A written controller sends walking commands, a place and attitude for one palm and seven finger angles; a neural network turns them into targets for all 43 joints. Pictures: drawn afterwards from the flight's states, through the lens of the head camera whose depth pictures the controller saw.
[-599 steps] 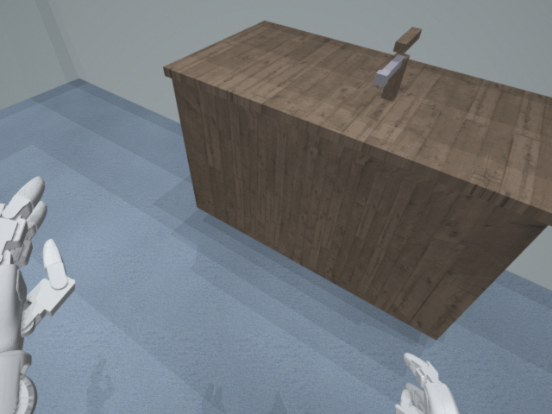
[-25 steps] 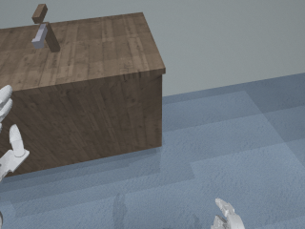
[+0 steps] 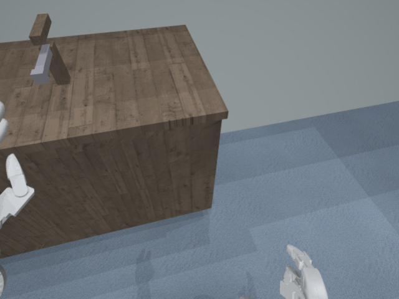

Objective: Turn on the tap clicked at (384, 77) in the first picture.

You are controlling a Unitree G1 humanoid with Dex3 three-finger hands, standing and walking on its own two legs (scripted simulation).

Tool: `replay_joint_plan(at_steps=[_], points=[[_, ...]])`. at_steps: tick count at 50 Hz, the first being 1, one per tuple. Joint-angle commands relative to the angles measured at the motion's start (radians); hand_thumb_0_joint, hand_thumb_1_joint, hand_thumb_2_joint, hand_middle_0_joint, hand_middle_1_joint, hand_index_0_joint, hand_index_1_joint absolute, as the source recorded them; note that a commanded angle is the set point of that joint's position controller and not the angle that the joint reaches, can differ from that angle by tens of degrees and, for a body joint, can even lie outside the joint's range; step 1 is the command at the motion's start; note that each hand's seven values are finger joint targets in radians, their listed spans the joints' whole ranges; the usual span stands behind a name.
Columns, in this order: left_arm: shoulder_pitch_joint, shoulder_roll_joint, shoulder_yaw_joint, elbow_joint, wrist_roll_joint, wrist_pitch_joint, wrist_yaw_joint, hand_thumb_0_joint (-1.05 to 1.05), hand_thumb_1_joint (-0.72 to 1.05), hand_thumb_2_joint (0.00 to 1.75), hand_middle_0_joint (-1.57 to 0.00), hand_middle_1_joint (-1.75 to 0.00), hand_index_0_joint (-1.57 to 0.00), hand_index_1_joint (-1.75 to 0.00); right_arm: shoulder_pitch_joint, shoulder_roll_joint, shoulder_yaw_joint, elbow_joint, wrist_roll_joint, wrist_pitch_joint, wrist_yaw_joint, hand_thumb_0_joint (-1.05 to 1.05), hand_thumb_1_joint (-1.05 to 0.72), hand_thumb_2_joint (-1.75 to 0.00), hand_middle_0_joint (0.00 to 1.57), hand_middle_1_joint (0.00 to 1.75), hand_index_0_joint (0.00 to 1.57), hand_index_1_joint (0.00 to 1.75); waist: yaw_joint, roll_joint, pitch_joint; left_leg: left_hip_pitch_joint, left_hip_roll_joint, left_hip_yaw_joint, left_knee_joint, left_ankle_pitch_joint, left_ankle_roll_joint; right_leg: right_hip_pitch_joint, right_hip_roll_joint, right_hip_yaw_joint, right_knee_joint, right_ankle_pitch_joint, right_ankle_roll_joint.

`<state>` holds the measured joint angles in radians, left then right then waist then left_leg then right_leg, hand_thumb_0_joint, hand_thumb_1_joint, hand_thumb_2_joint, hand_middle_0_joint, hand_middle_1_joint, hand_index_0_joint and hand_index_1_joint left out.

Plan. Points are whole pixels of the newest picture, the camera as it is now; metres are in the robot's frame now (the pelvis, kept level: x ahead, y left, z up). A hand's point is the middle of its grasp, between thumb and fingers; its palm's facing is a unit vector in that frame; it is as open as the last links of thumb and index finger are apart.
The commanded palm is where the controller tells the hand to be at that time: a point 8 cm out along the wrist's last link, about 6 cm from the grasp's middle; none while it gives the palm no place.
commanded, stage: take the last steps up to it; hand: left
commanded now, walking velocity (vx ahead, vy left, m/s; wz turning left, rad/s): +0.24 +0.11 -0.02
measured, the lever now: (40, 76) +0.58 +0.43 +0.12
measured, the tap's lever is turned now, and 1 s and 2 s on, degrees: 0 0 0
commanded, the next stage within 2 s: come to a stop and stand still in 0.54 s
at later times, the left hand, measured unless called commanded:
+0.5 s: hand (24, 140) +0.32 +0.30 +0.18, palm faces +0.39 -0.83 -0.40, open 7.4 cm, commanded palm +0.25 +0.34 +0.18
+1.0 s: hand (47, 134) +0.34 +0.28 +0.17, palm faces +0.34 -0.85 -0.39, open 7.4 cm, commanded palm +0.28 +0.33 +0.18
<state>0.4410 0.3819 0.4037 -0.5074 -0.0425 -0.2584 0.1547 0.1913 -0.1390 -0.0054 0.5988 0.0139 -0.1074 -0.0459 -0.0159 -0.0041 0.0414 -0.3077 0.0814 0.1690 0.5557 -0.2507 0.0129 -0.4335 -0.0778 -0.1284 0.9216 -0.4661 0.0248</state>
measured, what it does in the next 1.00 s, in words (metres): walks ahead: right foot, then left foot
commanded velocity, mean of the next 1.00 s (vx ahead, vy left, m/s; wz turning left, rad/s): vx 0.08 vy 0.05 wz -0.03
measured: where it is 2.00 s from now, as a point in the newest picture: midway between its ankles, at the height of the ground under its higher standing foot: outside the picture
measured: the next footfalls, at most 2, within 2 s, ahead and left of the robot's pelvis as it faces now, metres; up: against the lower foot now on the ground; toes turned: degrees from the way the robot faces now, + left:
right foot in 0.08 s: +0.08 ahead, -0.09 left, +0.00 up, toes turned -9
left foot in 0.40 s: +0.17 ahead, +0.19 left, +0.00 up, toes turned +8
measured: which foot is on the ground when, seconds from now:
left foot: down 0.00-0.10, up 0.12-0.38, down 0.40-1.00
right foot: up 0.00-0.06, down 0.08-0.40, up 0.42-0.74, down 0.76-1.00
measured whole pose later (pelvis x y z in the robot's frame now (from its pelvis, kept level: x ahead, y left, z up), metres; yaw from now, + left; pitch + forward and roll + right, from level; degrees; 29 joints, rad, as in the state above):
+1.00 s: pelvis +0.11 +0.06 +0.00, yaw -2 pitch -1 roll -1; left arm 0.48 0.35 0.34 -0.53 -0.04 -0.18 0.16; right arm 0.18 -0.22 0.01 0.60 0.00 -0.04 -0.07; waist -0.03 0.01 0.07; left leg -0.25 0.03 0.04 0.56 -0.27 -0.02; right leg -0.27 -0.01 -0.14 0.54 -0.25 -0.04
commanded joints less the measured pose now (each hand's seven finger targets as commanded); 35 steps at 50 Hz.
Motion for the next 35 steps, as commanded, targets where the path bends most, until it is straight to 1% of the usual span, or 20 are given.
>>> replay_joint_plan(at_steps=[1,2,3,4,5,6,7,8,11,14,16,18,19,20,21,22,23,25,27,35], points=[[0.029,0.166,0.102,-0.188,0.006,-0.033,0.014,0.00,0.90,0.90,-0.20,-0.30,-0.20,-0.30,-0.042,-0.170,-0.046,-0.115,0.000,-0.049,-0.019,0.00,-0.90,-0.90,0.20,0.30,0.20,0.30,0.026,0.177,-0.149,0.043,0.175,-0.154,-0.161,0.024,0.116,0.191,0.038,-0.051,-0.310,0.110,0.000],[0.004,0.154,0.089,-0.171,0.009,-0.026,0.014,0.00,0.90,0.90,-0.20,-0.30,-0.20,-0.30,-0.051,-0.167,-0.043,-0.115,-0.001,-0.041,-0.024,0.00,-0.90,-0.90,0.20,0.30,0.20,0.30,0.026,0.129,-0.136,-0.030,0.160,-0.145,-0.109,-0.055,0.093,0.272,0.031,-0.036,-0.387,0.143,-0.007],[-0.019,0.167,0.098,-0.144,0.015,-0.022,0.015,0.00,0.90,0.90,-0.20,-0.30,-0.20,-0.30,-0.055,-0.158,-0.041,-0.113,-0.001,-0.033,-0.027,0.00,-0.90,-0.90,0.20,0.30,0.20,0.30,0.028,0.034,-0.125,-0.097,0.115,-0.105,0.004,-0.140,0.065,0.323,-0.023,0.060,-0.480,0.142,-0.036],[-0.033,0.202,0.121,-0.130,0.020,-0.020,0.019,0.00,0.90,0.90,-0.20,-0.30,-0.20,-0.30,-0.051,-0.138,-0.036,-0.118,-0.003,-0.024,-0.027,0.00,-0.90,-0.90,0.20,0.30,0.20,0.30,0.024,-0.184,-0.129,-0.243,0.012,-0.037,0.232,-0.239,0.022,0.390,-0.194,0.372,-0.583,0.133,-0.121],[-0.062,0.212,0.142,-0.104,0.004,-0.014,0.020,0.00,0.90,0.90,-0.20,-0.30,-0.20,-0.30,-0.083,-0.141,-0.032,-0.131,-0.004,-0.030,-0.022,0.00,-0.90,-0.90,0.20,0.30,0.20,0.30,0.044,-0.314,-0.097,-0.369,-0.061,-0.058,0.457,-0.309,-0.014,0.396,-0.352,0.654,-0.672,0.155,-0.208],[-0.114,0.185,0.102,-0.114,-0.002,-0.017,0.013,0.00,0.90,0.90,-0.20,-0.30,-0.20,-0.30,-0.075,-0.170,-0.050,-0.114,-0.006,-0.028,-0.004,0.00,-0.90,-0.90,0.20,0.30,0.20,0.30,0.026,-0.314,-0.092,-0.406,-0.043,-0.156,0.607,-0.255,-0.030,0.386,-0.381,0.699,-0.700,0.121,-0.233],[-0.123,0.188,0.104,-0.121,-0.001,-0.027,0.011,0.00,0.90,0.90,-0.20,-0.30,-0.20,-0.30,-0.078,-0.157,-0.039,-0.103,-0.004,-0.028,-0.002,0.00,-0.90,-0.90,0.20,0.30,0.20,0.30,0.020,-0.228,-0.060,-0.434,-0.015,-0.193,0.663,-0.201,-0.035,0.391,-0.383,0.629,-0.677,0.209,-0.254],[-0.091,0.181,0.105,-0.118,0.009,-0.041,0.009,0.00,0.90,0.90,-0.20,-0.30,-0.20,-0.30,-0.071,-0.144,-0.026,-0.084,-0.008,-0.020,-0.002,0.00,-0.90,-0.90,0.20,0.30,0.20,0.30,0.019,-0.138,-0.073,-0.417,0.002,-0.189,0.653,-0.154,-0.043,0.403,-0.328,0.455,-0.630,0.389,-0.225],[-0.086,0.158,0.072,-0.153,0.028,-0.065,0.008,0.00,0.90,0.90,-0.20,-0.30,-0.20,-0.30,-0.088,-0.140,-0.026,-0.096,-0.009,-0.007,-0.008,0.00,-0.90,-0.90,0.20,0.30,0.20,0.30,0.015,-0.126,-0.099,-0.262,0.014,-0.131,0.400,-0.122,-0.037,0.362,-0.255,0.198,-0.553,0.730,-0.162],[-0.015,0.161,0.083,-0.202,0.028,-0.061,0.020,0.00,0.90,0.90,-0.20,-0.30,-0.20,-0.30,-0.089,-0.130,-0.031,-0.127,-0.019,-0.007,-0.007,0.00,-0.90,-0.90,0.20,0.30,0.20,0.30,0.046,-0.154,-0.137,-0.100,-0.036,-0.018,0.135,-0.063,-0.021,0.359,-0.215,0.148,-0.529,0.683,-0.156],[-0.012,0.168,0.091,-0.248,0.022,-0.051,0.030,0.00,0.90,0.90,-0.20,-0.30,-0.20,-0.30,-0.065,-0.138,-0.044,-0.137,-0.018,-0.008,-0.011,0.00,-0.90,-0.90,0.20,0.30,0.20,0.30,0.029,-0.135,-0.158,0.017,-0.062,0.006,-0.009,0.018,-0.023,0.340,-0.200,0.141,-0.491,0.573,-0.133],[-0.033,0.173,0.095,-0.275,0.023,-0.055,0.032,0.00,0.90,0.90,-0.20,-0.30,-0.20,-0.30,-0.048,-0.150,-0.055,-0.149,-0.015,-0.007,-0.019,0.00,-0.90,-0.90,0.20,0.30,0.20,0.30,0.019,-0.041,-0.165,0.146,-0.052,0.007,-0.123,0.084,-0.017,0.282,-0.146,0.112,-0.389,0.430,-0.097],[-0.045,0.177,0.101,-0.285,0.020,-0.061,0.032,0.00,0.90,0.90,-0.20,-0.30,-0.20,-0.30,-0.034,-0.172,-0.067,-0.153,-0.008,-0.006,-0.023,0.00,-0.90,-0.90,0.20,0.30,0.20,0.30,0.009,0.090,-0.172,0.236,0.027,-0.091,-0.145,0.125,0.020,0.179,-0.093,0.083,-0.258,0.325,-0.065],[-0.057,0.171,0.102,-0.292,0.016,-0.063,0.031,0.00,0.90,0.90,-0.20,-0.30,-0.20,-0.30,-0.028,-0.196,-0.077,-0.161,-0.001,-0.007,-0.020,0.00,-0.90,-0.90,0.20,0.30,0.20,0.30,0.008,0.273,-0.190,0.336,0.198,-0.328,-0.172,0.292,0.100,-0.001,0.014,0.012,-0.057,0.026,-0.019],[-0.047,0.202,0.116,-0.263,0.018,-0.074,0.025,0.00,0.90,0.90,-0.20,-0.30,-0.20,-0.30,-0.036,-0.183,-0.069,-0.159,-0.013,-0.012,-0.024,0.00,-0.90,-0.90,0.20,0.30,0.20,0.30,0.012,0.372,-0.190,0.320,0.309,-0.506,-0.255,0.259,0.172,-0.088,0.045,0.047,0.155,-0.204,-0.017],[-0.046,0.201,0.116,-0.239,0.018,-0.070,0.025,0.00,0.90,0.90,-0.20,-0.30,-0.20,-0.30,-0.052,-0.166,-0.058,-0.153,-0.014,-0.016,-0.021,0.00,-0.90,-0.90,0.20,0.30,0.20,0.30,0.009,0.316,-0.152,0.252,0.340,-0.545,-0.269,0.198,0.218,-0.123,0.021,0.103,0.250,-0.164,-0.024],[-0.055,0.185,0.108,-0.249,0.013,-0.070,0.022,0.00,0.90,0.90,-0.20,-0.30,-0.20,-0.30,-0.046,-0.172,-0.064,-0.142,-0.007,-0.020,-0.016,0.00,-0.90,-0.90,0.20,0.30,0.20,0.30,0.001,0.262,-0.132,0.257,0.321,-0.496,-0.249,0.225,0.231,-0.175,-0.001,0.115,0.258,-0.115,-0.018],[-0.016,0.144,0.075,-0.268,0.010,-0.059,0.009,0.00,0.90,0.90,-0.20,-0.30,-0.20,-0.30,-0.043,-0.179,-0.069,-0.130,0.003,-0.028,-0.003,0.00,-0.90,-0.90,0.20,0.30,0.20,0.30,0.009,0.204,-0.130,0.248,0.251,-0.327,-0.224,0.293,0.191,-0.174,-0.009,0.083,0.190,-0.020,-0.006],[0.014,0.131,0.062,-0.295,0.009,-0.050,0.003,0.00,0.90,0.90,-0.20,-0.30,-0.20,-0.30,-0.037,-0.177,-0.063,-0.132,-0.001,-0.036,0.004,0.00,-0.90,-0.90,0.20,0.30,0.20,0.30,0.011,0.242,-0.149,0.211,0.205,-0.237,-0.221,0.352,0.153,-0.098,0.003,0.044,0.085,0.036,-0.001],[-0.002,0.150,0.076,-0.187,-0.002,0.009,0.013,0.00,0.90,0.90,-0.20,-0.30,-0.20,-0.30,-0.051,-0.165,-0.021,-0.136,-0.006,-0.026,-0.022,0.00,-0.90,-0.90,0.20,0.30,0.20,0.30,0.015,0.161,-0.144,0.135,0.197,-0.170,-0.164,0.268,0.081,0.184,0.065,-0.012,-0.406,0.168,0.006]])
